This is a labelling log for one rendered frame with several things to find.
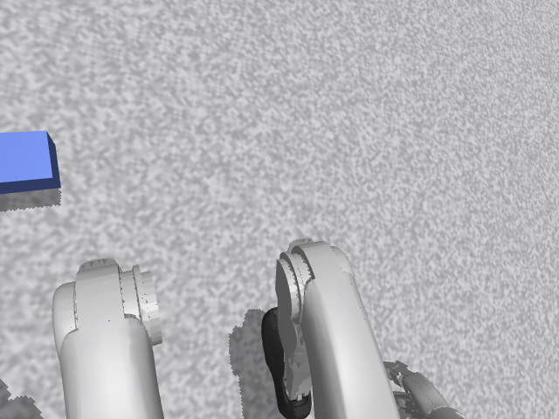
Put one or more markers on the right robot foot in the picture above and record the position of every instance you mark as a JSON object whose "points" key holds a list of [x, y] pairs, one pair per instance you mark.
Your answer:
{"points": [[274, 354]]}

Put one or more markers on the right robot hand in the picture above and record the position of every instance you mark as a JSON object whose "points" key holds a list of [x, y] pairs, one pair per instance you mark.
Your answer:
{"points": [[420, 397]]}

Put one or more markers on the carton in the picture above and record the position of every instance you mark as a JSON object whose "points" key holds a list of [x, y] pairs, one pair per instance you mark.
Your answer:
{"points": [[28, 162]]}

